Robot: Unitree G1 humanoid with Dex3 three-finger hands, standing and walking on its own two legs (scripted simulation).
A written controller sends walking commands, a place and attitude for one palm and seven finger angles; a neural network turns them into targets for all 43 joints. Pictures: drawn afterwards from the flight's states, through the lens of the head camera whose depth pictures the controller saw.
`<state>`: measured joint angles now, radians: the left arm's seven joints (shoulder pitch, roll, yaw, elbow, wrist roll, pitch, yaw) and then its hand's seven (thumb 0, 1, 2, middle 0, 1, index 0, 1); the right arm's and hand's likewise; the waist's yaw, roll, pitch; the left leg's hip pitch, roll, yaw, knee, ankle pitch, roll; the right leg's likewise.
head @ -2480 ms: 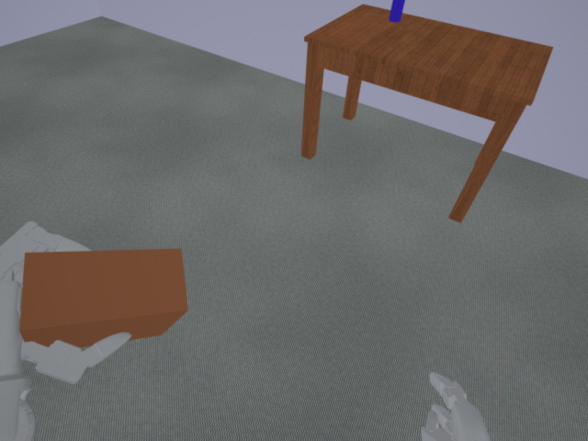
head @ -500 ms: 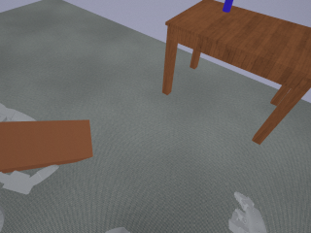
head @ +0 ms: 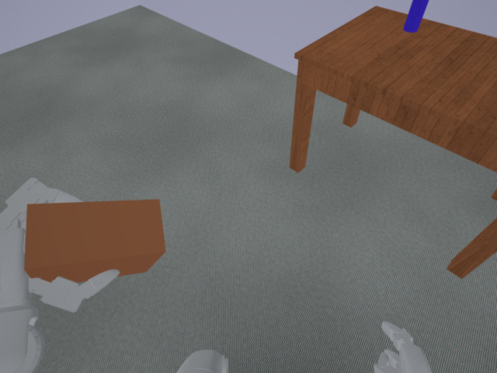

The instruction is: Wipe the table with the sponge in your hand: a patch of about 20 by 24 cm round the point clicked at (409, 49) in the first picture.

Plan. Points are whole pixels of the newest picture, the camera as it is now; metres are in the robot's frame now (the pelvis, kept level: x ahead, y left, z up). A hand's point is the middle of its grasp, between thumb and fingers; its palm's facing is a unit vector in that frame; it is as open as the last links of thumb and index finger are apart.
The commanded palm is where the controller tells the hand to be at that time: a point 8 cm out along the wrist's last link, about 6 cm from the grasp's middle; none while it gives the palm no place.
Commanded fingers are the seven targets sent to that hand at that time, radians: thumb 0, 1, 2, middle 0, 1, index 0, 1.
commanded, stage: walk to a spot facing it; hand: left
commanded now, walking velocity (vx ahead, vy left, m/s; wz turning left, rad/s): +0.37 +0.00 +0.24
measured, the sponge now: (117, 242) +0.24 +0.18 +0.15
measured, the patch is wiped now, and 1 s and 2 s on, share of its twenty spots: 0.00 0.00 0.00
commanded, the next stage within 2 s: turn to face it in 1.68 s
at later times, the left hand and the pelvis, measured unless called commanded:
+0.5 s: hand (88, 158) +0.34 +0.24 +0.20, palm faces +0.45 -0.79 -0.42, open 10.7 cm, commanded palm +0.28 +0.29 +0.19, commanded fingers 0.00 0.10 1.30 -1.20 -1.60 -1.20 -1.60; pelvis +0.15 -0.01 +0.01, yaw +4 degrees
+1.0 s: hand (112, 116) +0.44 +0.24 +0.19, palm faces +0.56 -0.69 -0.45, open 10.7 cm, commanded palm +0.37 +0.28 +0.19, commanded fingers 0.00 0.10 1.30 -1.20 -1.60 -1.20 -1.60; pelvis +0.29 -0.03 +0.00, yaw +14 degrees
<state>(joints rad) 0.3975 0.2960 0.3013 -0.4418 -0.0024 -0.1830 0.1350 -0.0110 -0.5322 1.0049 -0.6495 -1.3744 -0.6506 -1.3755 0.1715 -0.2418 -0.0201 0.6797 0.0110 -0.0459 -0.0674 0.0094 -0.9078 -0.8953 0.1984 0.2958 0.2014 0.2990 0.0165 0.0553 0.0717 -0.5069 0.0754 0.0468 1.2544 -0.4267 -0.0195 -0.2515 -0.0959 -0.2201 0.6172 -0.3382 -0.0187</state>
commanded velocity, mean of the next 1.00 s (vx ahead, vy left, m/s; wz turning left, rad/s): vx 0.36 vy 0.00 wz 0.31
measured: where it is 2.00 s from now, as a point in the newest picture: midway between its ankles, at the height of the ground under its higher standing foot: (266, 302)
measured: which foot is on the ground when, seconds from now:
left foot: up 0.00-0.22, down 0.24-0.62, up 0.64-1.00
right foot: down 0.00-0.26, up 0.28-0.60, down 0.62-1.00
